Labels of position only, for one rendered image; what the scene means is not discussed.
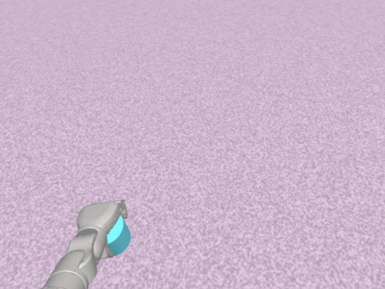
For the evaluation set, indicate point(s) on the left robot arm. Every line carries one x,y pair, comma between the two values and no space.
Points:
77,268

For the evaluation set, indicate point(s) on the left robot hand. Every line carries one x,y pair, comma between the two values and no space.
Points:
104,215

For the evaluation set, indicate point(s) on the tin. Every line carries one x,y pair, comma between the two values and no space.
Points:
119,237

